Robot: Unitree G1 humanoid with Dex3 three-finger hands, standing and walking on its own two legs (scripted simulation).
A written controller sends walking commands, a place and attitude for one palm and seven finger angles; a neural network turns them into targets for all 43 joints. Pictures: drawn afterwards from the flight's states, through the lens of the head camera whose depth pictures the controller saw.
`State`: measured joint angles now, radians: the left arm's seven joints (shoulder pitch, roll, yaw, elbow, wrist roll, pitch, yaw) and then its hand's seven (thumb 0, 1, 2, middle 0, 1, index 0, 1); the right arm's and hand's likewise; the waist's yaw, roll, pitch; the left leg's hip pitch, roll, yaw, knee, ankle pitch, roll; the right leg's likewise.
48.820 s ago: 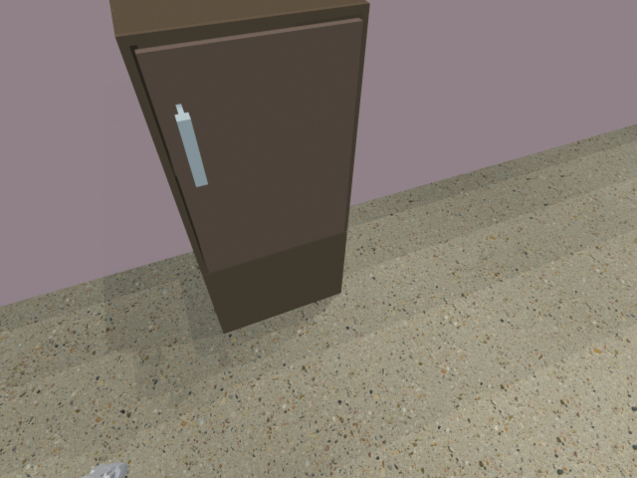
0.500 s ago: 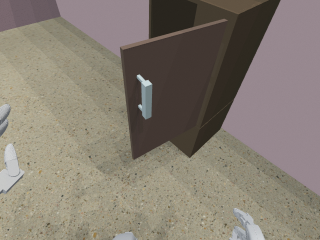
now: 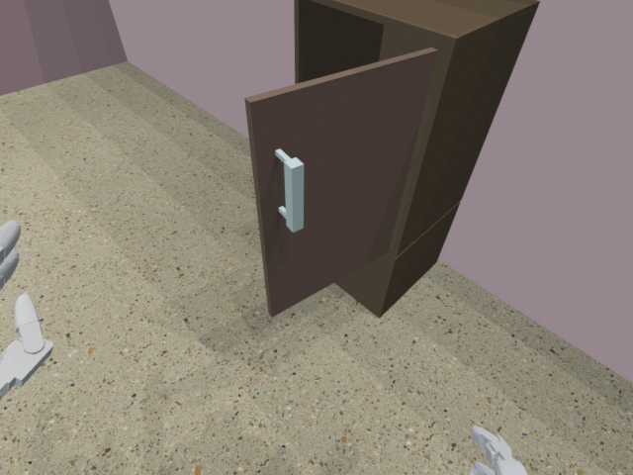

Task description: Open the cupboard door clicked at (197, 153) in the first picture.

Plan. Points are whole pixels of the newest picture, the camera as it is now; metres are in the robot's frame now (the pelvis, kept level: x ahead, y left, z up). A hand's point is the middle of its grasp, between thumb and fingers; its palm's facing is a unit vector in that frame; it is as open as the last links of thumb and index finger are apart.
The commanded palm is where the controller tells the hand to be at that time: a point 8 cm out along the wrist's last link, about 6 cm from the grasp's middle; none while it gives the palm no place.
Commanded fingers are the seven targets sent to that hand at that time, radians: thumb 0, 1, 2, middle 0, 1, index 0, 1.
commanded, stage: stop stepping back and stand still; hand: left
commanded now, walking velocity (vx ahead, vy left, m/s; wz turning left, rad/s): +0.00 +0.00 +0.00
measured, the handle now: (288, 190) +0.58 +0.09 +0.03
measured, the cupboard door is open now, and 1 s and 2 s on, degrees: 80 80 80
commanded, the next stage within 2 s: let the arm hang, fingers relaxed in 0.02 s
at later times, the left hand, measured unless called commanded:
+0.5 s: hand out of the picture -0.05 +0.17 -0.18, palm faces +0.03 -0.99 -0.15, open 7.1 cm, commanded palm none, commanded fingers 0.00 0.90 0.90 -0.20 -0.30 -0.20 -0.30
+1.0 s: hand out of the picture -0.04 +0.15 -0.17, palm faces +0.07 -0.98 -0.18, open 7.4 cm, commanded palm none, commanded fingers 0.00 0.90 0.90 -0.20 -0.30 -0.20 -0.30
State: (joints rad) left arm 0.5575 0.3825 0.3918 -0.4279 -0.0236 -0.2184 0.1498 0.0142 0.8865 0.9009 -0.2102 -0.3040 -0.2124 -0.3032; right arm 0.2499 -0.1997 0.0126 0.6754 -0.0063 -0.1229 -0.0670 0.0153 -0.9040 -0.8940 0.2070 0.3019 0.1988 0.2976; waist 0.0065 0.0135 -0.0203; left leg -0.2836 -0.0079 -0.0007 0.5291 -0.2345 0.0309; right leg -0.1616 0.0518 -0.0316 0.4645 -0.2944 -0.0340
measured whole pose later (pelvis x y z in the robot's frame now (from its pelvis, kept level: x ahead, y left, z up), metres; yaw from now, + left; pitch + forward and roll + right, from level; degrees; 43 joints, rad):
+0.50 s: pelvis -0.03 +0.00 +0.00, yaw +2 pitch -1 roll -1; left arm 0.31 0.19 0.00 1.06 0.02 0.04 0.01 0.01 0.97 0.90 -0.20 -0.30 -0.20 -0.30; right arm 0.23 -0.22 0.01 1.05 -0.02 0.03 -0.01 0.01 -0.91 -0.89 0.20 0.30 0.20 0.30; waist -0.01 -0.04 0.06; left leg -0.30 -0.04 -0.03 0.45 -0.14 0.03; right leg -0.19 0.03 -0.07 0.44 -0.24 -0.03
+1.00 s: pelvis -0.02 -0.01 +0.00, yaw +2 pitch -2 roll +0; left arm 0.31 0.11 0.00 1.14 0.01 0.00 0.04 0.01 0.91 0.90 -0.20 -0.30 -0.20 -0.30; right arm 0.29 -0.11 0.00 1.15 -0.02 0.02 -0.03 0.02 -0.92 -0.89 0.20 0.30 0.20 0.30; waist -0.01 0.02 0.02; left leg -0.25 -0.05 -0.03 0.43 -0.15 0.03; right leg -0.16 0.02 -0.06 0.46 -0.27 -0.04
